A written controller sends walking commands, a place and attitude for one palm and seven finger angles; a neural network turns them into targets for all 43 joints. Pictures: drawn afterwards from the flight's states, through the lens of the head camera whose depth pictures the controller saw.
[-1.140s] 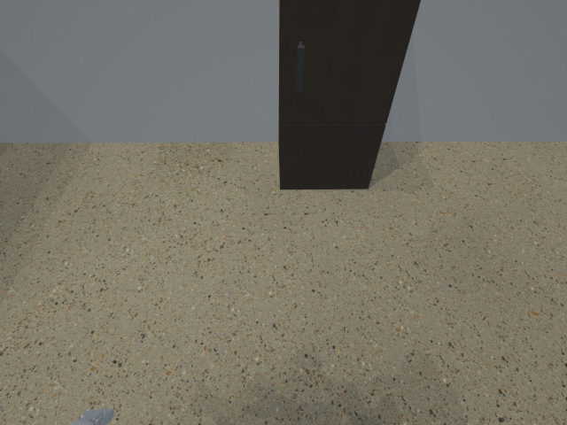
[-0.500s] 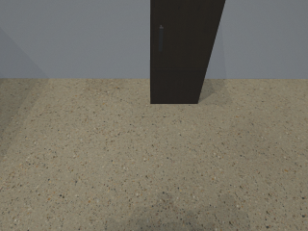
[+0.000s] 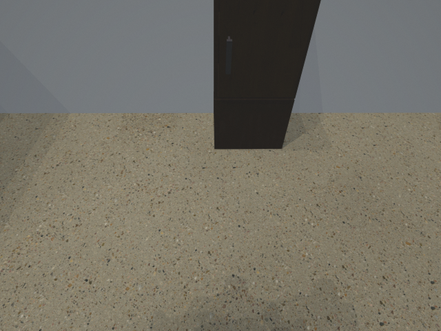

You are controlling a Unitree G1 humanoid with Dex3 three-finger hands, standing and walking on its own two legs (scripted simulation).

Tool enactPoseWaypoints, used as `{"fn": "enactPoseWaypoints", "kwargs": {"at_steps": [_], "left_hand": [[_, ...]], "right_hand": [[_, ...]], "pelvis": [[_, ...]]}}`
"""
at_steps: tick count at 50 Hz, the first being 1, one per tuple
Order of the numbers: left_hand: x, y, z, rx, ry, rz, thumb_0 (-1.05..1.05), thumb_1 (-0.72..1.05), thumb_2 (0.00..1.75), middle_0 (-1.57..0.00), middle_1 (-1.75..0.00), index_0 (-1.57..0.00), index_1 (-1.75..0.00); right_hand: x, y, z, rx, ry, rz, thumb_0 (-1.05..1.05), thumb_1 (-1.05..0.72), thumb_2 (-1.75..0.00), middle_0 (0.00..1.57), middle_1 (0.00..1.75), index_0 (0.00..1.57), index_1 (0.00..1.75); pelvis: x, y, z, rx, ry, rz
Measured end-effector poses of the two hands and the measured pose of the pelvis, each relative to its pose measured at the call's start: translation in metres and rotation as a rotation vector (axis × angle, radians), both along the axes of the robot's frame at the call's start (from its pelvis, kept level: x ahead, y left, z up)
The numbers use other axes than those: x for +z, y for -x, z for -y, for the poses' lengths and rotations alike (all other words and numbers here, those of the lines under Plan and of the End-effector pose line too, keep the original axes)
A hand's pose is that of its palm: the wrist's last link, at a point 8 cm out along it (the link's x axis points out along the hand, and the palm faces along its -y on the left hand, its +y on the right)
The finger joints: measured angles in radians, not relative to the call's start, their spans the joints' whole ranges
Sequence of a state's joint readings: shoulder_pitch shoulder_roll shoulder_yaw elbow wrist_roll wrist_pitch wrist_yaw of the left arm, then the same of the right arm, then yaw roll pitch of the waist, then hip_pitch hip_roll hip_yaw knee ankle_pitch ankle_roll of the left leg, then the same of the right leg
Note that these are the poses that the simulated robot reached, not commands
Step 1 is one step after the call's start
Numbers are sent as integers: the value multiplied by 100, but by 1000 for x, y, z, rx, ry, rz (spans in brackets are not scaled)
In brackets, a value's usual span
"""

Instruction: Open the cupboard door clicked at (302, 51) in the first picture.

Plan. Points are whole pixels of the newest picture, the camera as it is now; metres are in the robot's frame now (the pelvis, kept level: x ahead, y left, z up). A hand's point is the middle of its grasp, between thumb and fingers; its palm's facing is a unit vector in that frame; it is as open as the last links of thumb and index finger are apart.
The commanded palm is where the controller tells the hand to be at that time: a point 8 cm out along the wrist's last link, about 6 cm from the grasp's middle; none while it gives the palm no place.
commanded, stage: look at it before walking up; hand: left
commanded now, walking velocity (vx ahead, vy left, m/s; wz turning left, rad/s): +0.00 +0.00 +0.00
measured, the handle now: (228, 55) +1.29 +0.03 -0.11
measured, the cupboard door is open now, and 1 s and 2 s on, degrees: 0 0 0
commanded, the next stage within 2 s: walk to a spot facing it in 0.30 s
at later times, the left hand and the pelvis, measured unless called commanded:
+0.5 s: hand out of the picture +0.07 +0.24 -0.16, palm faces -0.04 -0.95 -0.32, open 7.4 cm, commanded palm none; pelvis +0.01 +0.00 +0.00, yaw -1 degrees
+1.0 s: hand out of the picture +0.08 +0.15 -0.17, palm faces -0.16 -0.97 -0.15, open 7.4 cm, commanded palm none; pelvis +0.12 -0.02 +0.00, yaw -15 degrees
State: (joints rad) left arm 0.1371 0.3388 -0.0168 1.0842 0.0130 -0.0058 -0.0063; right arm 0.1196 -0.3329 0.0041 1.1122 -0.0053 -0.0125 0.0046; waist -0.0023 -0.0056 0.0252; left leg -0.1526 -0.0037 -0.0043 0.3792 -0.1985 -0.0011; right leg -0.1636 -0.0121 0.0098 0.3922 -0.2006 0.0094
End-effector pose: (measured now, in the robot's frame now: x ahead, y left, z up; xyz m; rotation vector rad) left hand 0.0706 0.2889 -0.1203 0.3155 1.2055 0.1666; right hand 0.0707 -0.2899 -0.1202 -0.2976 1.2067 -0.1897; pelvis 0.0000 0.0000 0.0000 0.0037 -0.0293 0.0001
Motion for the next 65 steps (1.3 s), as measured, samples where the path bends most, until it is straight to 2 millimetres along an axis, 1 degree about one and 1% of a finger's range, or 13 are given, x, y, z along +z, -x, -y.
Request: {"fn": "enactPoseWaypoints", "kwargs": {"at_steps": [24, 28, 33, 37, 39, 41, 43, 48, 53, 56, 58, 61, 65], "left_hand": [[-2, 3, -1, 14, -4, -22, 1, 90, 90, -20, -30, -20, -30], [-11, 9, 10, 8, 28, -65, 0, 90, 90, -20, -29, -20, -30], [-24, 14, 34, -11, 75, -136, 0, 90, 90, -20, -29, -20, -30], [-33, 5, 59, -34, 97, -164, 1, 90, 90, -20, -29, -20, -30], [-35, 0, 71, -19, 107, -142, 1, 90, 90, -20, -29, -20, -30], [-32, 0, 80, -5, 116, -144, 0, 90, 90, -20, -29, -20, -30], [-28, 1, 88, -9, 127, -177, 0, 90, 90, -20, -29, -20, -30], [-19, -8, 93, -41, 146, -278, 0, 90, 90, -20, -30, -20, -30], [-22, -46, 78, -63, 140, -313, 1, 90, 90, -20, -30, -20, -30], [-33, -84, 60, -76, 132, -310, 1, 90, 90, -21, -30, -20, -30], [-46, -116, 47, -96, 127, -304, 1, 90, 90, -20, -30, -20, -30], [-54, -177, 33, -169, 111, -271, 1, 90, 90, -20, -30, -20, -30], [-43, -278, 38, -285, 111, -148, 1, 91, 90, -20, -29, -20, -30]], "right_hand": [[1, -7, 0, 3, 6, 0, 1, -91, -89, 20, 30, 20, 30], [-8, 0, -10, -32, -23, -3, 1, -91, -89, 20, 30, 20, 30], [-24, 21, -19, -116, -75, -25, 0, -91, -89, 20, 30, 20, 30], [-43, 40, -15, -187, -108, -76, 0, -91, -89, 20, 30, 20, 30], [-47, 44, -14, -197, -116, -127, 1, -91, -89, 20, 30, 20, 30], [-43, 36, -13, -202, -119, -147, 1, -91, -89, 20, 30, 20, 30], [-36, 18, -12, -210, -122, -121, 1, -91, -89, 20, 30, 20, 30], [-17, -50, -13, -241, -130, 32, 1, -91, -89, 20, 30, 20, 30], [-6, -127, -22, -233, -127, 155, 1, -91, -89, 20, 30, 20, 30], [-4, -172, -30, -223, -108, 212, 1, -91, -89, 20, 30, 20, 30], [-7, -195, -34, -229, -76, 260, 1, -91, -89, 20, 30, 20, 30], [-5, -200, -42, -282, -52, 276, 0, -91, -89, 20, 30, 20, 30], [-2, -172, -57, -404, -52, 196, 0, -91, -89, 20, 30, 20, 30]], "pelvis": [[0, -5, 0, -10, 1, -1], [-4, -13, 1, -47, 0, -6], [-12, -29, 8, -110, -10, -14], [-23, -45, 21, -146, 1, -9], [-25, -54, 27, -143, 12, -11], [-20, -64, 29, -159, 12, -13], [-14, -74, 30, -179, 7, -18], [-4, -104, 26, -234, -3, -35], [-5, -143, 15, -281, 4, -43], [-13, -174, 4, -308, 11, -43], [-24, -196, -4, -342, 25, -43], [-26, -217, -10, -400, 18, -20], [-14, -243, -13, -455, 18, -12]]}}
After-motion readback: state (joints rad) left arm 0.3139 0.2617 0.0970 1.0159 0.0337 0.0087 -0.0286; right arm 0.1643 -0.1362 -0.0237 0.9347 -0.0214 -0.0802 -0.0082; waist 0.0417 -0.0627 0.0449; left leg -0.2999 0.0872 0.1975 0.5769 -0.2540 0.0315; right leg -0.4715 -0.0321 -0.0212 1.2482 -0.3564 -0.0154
